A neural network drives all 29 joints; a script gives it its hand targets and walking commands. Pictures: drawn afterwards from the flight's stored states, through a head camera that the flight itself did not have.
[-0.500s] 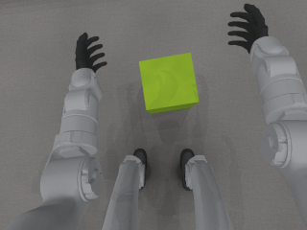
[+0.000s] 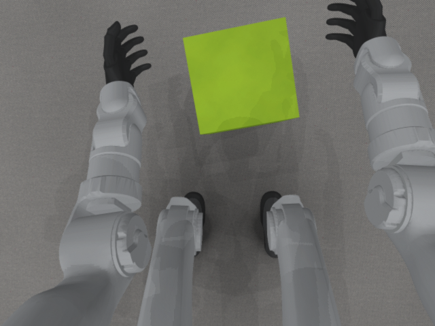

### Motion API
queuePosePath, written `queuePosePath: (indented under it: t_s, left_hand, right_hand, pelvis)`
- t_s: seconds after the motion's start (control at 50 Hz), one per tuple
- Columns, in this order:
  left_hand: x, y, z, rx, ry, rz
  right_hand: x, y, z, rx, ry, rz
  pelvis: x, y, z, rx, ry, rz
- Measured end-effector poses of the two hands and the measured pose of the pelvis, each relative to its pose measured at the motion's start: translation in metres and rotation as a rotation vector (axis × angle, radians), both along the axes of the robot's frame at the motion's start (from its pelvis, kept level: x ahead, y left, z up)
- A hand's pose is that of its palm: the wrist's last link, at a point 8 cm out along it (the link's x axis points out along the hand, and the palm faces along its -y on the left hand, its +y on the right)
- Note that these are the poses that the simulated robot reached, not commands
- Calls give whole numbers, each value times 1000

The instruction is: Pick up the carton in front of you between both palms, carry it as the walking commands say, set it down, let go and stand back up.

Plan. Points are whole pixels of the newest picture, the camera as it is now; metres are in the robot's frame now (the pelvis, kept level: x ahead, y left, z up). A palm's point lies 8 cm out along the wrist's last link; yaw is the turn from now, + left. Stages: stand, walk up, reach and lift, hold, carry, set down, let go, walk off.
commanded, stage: reach and lift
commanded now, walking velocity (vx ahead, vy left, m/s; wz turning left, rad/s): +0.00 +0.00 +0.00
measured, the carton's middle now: (239, 88) +0.51 -0.03 -0.42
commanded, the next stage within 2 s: none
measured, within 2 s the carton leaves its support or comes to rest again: leaves its support in 1.30 s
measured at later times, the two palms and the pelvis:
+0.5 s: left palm (158, 96) +0.49 +0.16 -0.35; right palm (319, 70) +0.52 -0.21 -0.35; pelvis -0.05 +0.00 -0.16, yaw +2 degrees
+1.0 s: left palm (170, 93) +0.49 +0.13 -0.34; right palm (307, 73) +0.52 -0.18 -0.35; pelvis -0.05 +0.00 -0.17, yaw +1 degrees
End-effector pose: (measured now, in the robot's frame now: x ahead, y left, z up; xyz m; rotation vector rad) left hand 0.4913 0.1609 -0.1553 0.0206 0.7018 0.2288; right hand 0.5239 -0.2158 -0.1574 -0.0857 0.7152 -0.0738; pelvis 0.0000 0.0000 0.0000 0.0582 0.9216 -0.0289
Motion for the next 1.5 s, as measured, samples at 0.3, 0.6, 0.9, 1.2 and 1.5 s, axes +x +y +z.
queuePosePath:
  t_s: [0.3, 0.6, 0.9, 1.2, 1.5]
  left_hand:
    - [-1, -1, -130, -7, 16, -8]
    - [2, -3, -202, -6, 54, -35]
    - [0, -16, -190, -27, 40, -45]
    - [9, -35, -187, -55, 52, -46]
    - [-1, -43, -125, -72, -36, -4]
  right_hand:
    - [-1, 2, -131, -7, -9, 5]
    - [1, 11, -202, 1, 17, 9]
    - [-7, 18, -190, 13, 8, 22]
    - [-1, 38, -187, 12, 53, 67]
    - [-24, 34, -131, 39, -21, -7]
  pelvis:
    - [-44, 1, -129, 10, -169, 8]
    - [-39, -3, -173, 7, -277, 20]
    - [-42, 1, -175, 6, -277, 19]
    - [-44, -1, -177, 0, -295, 23]
    - [-36, 5, -168, -10, -231, -1]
